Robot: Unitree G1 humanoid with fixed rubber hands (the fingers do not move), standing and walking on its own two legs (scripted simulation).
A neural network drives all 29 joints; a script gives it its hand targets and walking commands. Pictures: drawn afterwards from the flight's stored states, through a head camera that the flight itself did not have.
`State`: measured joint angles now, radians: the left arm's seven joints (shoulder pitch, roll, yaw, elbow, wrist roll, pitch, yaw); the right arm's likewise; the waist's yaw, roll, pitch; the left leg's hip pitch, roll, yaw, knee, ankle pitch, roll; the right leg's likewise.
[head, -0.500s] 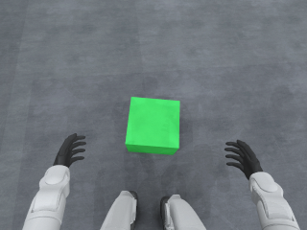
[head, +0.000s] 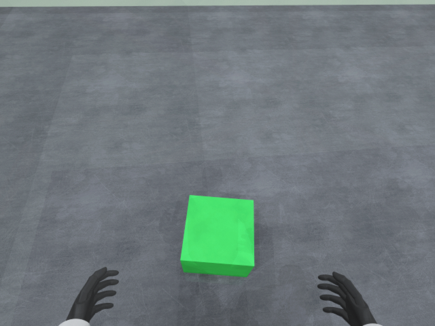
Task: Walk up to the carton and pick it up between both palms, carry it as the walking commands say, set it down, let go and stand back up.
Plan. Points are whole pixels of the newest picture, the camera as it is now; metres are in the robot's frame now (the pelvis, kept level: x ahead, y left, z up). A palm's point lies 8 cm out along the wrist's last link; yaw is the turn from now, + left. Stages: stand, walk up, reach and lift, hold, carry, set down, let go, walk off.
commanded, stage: let go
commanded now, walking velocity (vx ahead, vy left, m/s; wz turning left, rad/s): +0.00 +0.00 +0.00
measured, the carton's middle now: (218, 236) +0.50 -0.04 -0.66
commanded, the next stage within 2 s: stand in 0.20 s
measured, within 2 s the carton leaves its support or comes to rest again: neither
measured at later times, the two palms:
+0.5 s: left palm out of the picture +0.14 +0.25 -0.08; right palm out of the picture +0.10 -0.28 -0.08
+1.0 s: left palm out of the picture +0.11 +0.24 -0.08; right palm out of the picture +0.04 -0.29 -0.10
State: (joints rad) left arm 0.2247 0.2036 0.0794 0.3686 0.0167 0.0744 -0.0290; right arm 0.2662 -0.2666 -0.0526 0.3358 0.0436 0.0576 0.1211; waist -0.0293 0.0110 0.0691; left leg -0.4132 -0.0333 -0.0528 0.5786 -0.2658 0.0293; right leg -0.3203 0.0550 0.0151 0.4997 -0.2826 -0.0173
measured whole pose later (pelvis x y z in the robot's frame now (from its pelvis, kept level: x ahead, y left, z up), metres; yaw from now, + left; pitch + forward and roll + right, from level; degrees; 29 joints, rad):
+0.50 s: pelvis -0.01 -0.01 +0.00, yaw +0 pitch +3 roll -1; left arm 0.22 0.25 0.07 0.71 0.03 0.02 -0.03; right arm 0.29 -0.27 -0.05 0.68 -0.04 0.01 0.01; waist -0.03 0.01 -0.18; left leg -0.37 -0.03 -0.05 0.57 -0.26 0.02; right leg -0.30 0.05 0.02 0.53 -0.30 -0.02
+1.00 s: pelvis -0.03 -0.02 +0.00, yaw +0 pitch +1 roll +0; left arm 0.23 0.26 0.07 0.76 0.03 -0.01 -0.02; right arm 0.39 -0.27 -0.05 0.74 -0.04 -0.03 0.00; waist -0.03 0.01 -0.20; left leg -0.35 -0.03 -0.05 0.57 -0.24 0.01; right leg -0.30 0.05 0.02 0.58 -0.30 -0.04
